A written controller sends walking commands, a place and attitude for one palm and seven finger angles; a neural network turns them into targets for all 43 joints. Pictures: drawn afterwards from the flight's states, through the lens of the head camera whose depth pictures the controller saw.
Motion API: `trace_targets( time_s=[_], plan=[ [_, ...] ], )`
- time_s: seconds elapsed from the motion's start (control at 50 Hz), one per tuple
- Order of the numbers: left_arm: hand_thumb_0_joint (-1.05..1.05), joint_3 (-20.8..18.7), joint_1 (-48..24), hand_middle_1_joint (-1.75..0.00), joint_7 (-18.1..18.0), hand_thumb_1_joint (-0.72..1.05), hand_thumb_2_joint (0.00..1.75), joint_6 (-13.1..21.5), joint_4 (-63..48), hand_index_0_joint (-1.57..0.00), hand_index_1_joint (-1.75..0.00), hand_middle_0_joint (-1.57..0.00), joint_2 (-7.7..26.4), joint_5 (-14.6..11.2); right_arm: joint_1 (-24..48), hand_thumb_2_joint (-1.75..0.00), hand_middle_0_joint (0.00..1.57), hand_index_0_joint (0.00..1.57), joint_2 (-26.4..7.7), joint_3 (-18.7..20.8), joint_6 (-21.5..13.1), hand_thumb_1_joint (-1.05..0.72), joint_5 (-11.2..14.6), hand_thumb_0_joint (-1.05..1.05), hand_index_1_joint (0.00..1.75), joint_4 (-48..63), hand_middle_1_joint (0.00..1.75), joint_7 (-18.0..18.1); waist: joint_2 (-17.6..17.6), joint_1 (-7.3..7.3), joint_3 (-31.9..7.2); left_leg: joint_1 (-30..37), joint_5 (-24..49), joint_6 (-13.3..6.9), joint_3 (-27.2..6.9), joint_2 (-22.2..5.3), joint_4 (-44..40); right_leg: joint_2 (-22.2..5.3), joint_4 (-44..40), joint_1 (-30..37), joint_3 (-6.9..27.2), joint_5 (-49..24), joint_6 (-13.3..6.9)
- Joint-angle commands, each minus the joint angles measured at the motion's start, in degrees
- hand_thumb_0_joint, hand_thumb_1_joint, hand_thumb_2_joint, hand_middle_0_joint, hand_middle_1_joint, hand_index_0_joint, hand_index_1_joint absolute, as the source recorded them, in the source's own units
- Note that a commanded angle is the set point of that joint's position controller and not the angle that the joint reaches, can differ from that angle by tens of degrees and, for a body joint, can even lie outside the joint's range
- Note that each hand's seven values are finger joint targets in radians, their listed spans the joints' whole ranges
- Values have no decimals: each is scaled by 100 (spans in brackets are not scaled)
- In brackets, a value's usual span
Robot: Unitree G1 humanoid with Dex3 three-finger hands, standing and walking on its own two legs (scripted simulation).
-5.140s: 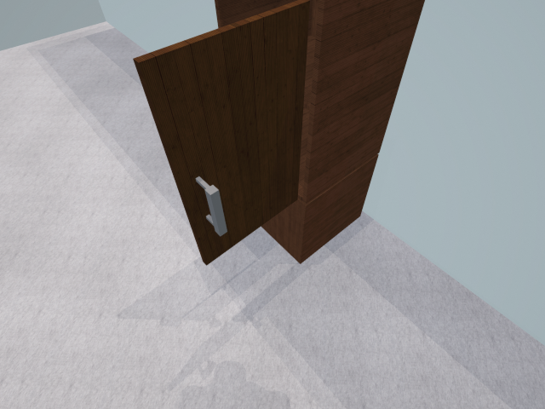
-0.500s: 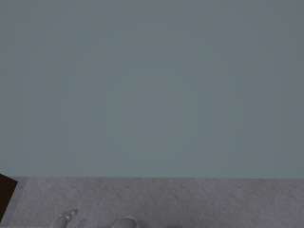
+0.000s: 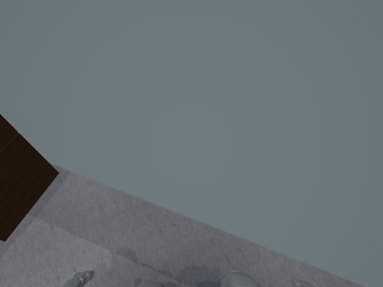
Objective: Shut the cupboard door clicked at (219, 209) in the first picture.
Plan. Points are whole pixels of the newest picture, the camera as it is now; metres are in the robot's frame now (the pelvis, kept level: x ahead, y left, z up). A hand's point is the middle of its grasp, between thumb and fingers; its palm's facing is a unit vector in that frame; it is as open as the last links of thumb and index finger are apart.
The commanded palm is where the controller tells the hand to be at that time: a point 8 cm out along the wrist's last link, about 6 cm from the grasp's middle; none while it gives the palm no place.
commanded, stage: turn to face it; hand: left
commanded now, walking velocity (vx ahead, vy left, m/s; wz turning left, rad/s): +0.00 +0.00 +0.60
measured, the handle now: out of the picture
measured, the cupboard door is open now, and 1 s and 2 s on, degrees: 92 92 92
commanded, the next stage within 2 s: take the last steps up to it in 2.00 s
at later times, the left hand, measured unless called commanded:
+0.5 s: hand out of the picture +0.00 +0.18 -0.19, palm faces +0.34 -0.92 -0.21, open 7.4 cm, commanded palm none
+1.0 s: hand out of the picture -0.01 +0.14 -0.15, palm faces +0.58 -0.78 -0.25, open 7.4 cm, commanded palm none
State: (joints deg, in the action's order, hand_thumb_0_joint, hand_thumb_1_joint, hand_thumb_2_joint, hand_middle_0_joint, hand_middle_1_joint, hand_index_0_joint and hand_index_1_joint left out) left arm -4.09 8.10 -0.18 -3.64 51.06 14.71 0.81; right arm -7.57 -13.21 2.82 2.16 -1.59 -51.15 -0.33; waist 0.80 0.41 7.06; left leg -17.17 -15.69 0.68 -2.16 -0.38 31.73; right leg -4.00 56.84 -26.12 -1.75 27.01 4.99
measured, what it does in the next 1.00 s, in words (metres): steps on the spot, turning left: right foot, then left foot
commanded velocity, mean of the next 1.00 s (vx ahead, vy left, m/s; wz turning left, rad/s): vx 0.00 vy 0.00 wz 0.60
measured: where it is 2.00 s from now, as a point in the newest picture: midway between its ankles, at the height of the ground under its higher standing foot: outside the picture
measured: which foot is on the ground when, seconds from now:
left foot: down 0.00-0.10, up 0.12-0.44, down 0.46-0.80, up 0.82-1.00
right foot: up 0.00-0.08, down 0.10-0.44, up 0.46-0.78, down 0.80-1.00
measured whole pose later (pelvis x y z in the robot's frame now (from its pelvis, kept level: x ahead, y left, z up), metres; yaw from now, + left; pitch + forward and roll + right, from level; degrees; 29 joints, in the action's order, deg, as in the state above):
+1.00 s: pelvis +0.04 -0.07 +0.00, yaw +38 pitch +0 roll +2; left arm -2.1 10.8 -0.9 -1.0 49.7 11.2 1.6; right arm -7.8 -14.6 4.7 4.9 -0.8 -52.9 -1.9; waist 0.7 -1.4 6.9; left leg -25.3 -27.1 4.0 2.6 -0.7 54.6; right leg -6.7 30.3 -11.7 -8.5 18.4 1.1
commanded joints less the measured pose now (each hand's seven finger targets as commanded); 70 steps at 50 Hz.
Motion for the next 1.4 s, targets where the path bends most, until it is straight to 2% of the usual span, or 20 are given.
trace_targets(
  time_s=[0.0, 0.04, 0.08, 0.1, 0.18, 0.38, 0.4, 0.42, 0.44, 0.54, 0.72, 0.74, 0.78, 0.88, 1.04, 1.06, 1.08, 1.1, 1.22, 1.38],
  plan=[
    [0, -70, 100, -30, -14, 90, 90, 201, -484, -20, -30, -20, 393, -33, 16, -90, 20, 20, -1329, 391, -28, -90, -11, 0, 30, 381, 30, 87, -1133, -79, -961, 257, 1952, -870, -1285, -1171, -858, 264, -1349, 764, -121, -248, -76],
    [0, -119, 625, -30, -28, 90, 90, 284, -381, -20, -30, -20, 531, -25, 280, -90, 20, 20, -1255, 407, 7, -90, 47, 0, 30, 477, 30, 77, -781, 210, -1032, -364, 1417, -586, -1219, -845, -360, 335, -2762, 1859, -198, -1197, -102],
    [0, -286, 913, -30, -124, 90, 90, 382, -386, -20, -30, -20, 1417, 113, 267, -90, 20, 20, -593, 311, 6, -90, 112, 0, 30, 724, 30, 2, 1910, 377, -976, -1827, -1913, 218, 191, 484, 2073, -2224, -4294, 2523, 2344, -1847, -1053],
    [0, -207, 795, -30, -130, 90, 90, 357, -468, -20, -30, -20, 1412, 69, 250, -90, 20, 20, -753, 322, 24, -90, 57, 0, 30, 749, 30, -39, 1447, 331, -936, -1562, -2086, 124, -99, 166, 3187, -2455, -4170, 1815, 2087, -2035, -1448],
    [0, -47, 162, -30, -179, 90, 90, 389, -629, -20, -30, -20, 684, 43, 176, -90, 20, 20, -559, 274, 154, -90, 70, 0, 30, 419, 30, -114, 1334, -85, -703, -1494, -1086, 320, 187, -153, 3632, -1429, -3670, 1736, 348, -3635, -1154],
    [0, -230, 541, -30, -123, 90, 90, 377, -330, -20, -30, -20, 1033, 16, 19, -90, 20, 20, -502, 173, 19, -90, 95, 0, 30, 389, 30, -129, 854, -49, -1100, 301, -85, 155, 859, 15, -147, -1578, -2561, 1996, -435, -3973, -817],
    [0, -215, 441, -30, -100, 90, 90, 350, -385, -20, -30, -20, 944, -21, -337, -90, 20, 20, -761, 250, -16, -90, 71, 0, 30, 308, 30, -124, 316, -285, -1242, 1211, 761, -17, 526, -271, -693, -1457, -1841, 1295, -676, -3355, -529],
    [0, -153, 403, -30, -55, 90, 90, 305, -582, -20, -30, -20, 570, -52, -760, -90, 20, 20, -1447, 421, -61, -90, 2, 0, 30, 271, 30, -87, -1467, -506, -1441, 2100, 2616, -794, -1618, -1836, -887, -611, -496, -275, -970, -395, -32],
    [0, -24, -108, -30, -73, 90, 90, 257, -812, -20, -30, -20, 470, 1, -1085, -90, 20, 20, -1703, 460, -10, -90, 15, 0, 30, 178, 30, -41, -1635, -663, -1190, 1862, 3563, -1423, -2184, -2515, -1033, -318, 395, -858, -394, 1178, 4],
    [0, -94, 1, -30, -28, 90, 90, 159, -391, -20, -30, -20, 496, 9, -180, -90, 20, 20, -1217, 317, -104, -90, 21, 0, 30, 334, 30, 137, -1025, -138, -1021, 949, 2424, -980, -1128, -1385, -1095, -205, 760, -527, 209, -215, 12],
    [0, -94, 451, -30, -47, 90, 90, 250, -375, -20, -30, -20, 478, -37, 147, -90, 20, 20, -1241, 416, 18, -90, 33, 0, 30, 376, 30, 74, -964, 96, -960, -219, 1403, -717, -1468, -922, -645, 370, -2466, 1618, -170, -936, -113],
    [0, -151, 699, -30, -76, 90, 90, 311, -340, -20, -30, -20, 693, -8, 221, -90, 20, 20, -1088, 399, 21, -90, 79, 0, 30, 422, 30, 51, -557, 241, -978, -701, 822, -458, -1280, -615, -238, 77, -3325, 2237, 98, -1259, -171],
    [0, -244, 812, -30, -143, 90, 90, 367, -394, -20, -30, -20, 1443, 94, 215, -90, 20, 20, -655, 337, 15, -90, 93, 0, 30, 654, 30, -19, 1700, 324, -964, -1721, -2111, 152, -10, 371, 2589, -2487, -4305, 2209, 2285, -1855, -1294],
    [0, -74, 89, -30, -185, 90, 90, 389, -599, -20, -30, -20, 715, 55, 189, -90, 20, 20, -509, 274, 150, -90, 80, 0, 30, 383, 30, -126, 1313, -82, -617, -1367, -1147, 322, 268, -160, 3167, -1453, -3656, 1731, 210, -3634, -1170],
    [0, -223, 548, -30, -118, 90, 90, 364, -304, -20, -30, -20, 1052, 32, 73, -90, 20, 20, -505, 183, 7, -90, 97, 0, 30, 364, 30, -142, 973, -31, -1010, 193, -124, 152, 825, 59, -108, -1518, -2452, 2036, -448, -4123, -746],
    [0, -219, 452, -30, -101, 90, 90, 338, -381, -20, -30, -20, 984, -17, -337, -90, 20, 20, -786, 258, -34, -90, 73, 0, 30, 270, 30, -134, 418, -292, -1232, 1131, 841, -5, 515, -219, -680, -1418, -1685, 1378, -669, -3538, -475],
    [0, -153, 441, -30, -56, 90, 90, 302, -578, -20, -30, -20, 587, -54, -775, -90, 20, 20, -1471, 426, -92, -90, 1, 0, 30, 229, 30, -95, -1428, -501, -1514, 2161, 2955, -795, -1631, -1800, -817, -581, -287, -213, -931, -528, 14],
    [0, -37, 23, -30, -79, 90, 90, 259, -794, -20, -30, -20, 478, -8, -1150, -90, 20, 20, -1777, 487, -41, -90, 17, 0, 30, 110, 30, -39, -1621, -668, -1448, 2041, 4067, -1490, -2307, -2526, -917, -287, 561, -804, -337, 1305, 9],
    [0, -93, -18, -30, -26, 90, 90, 142, -380, -20, -30, -20, 476, -6, -236, -90, 20, 20, -1176, 292, -129, -90, 21, 0, 30, 267, 30, 137, -1031, -133, -971, 981, 2708, -942, -1104, -1286, -1079, -169, 681, -485, 185, -272, 20],
    [0, -38, 10, -30, -37, 90, 90, 213, -485, -20, -30, -20, 434, -47, -93, -90, 20, 20, -1262, 392, -28, -90, 2, 0, 30, 268, 30, 86, -1156, -94, -1046, 472, 2319, -890, -1543, -1068, -805, 347, -1642, 874, -53, -377, -67]
  ],
)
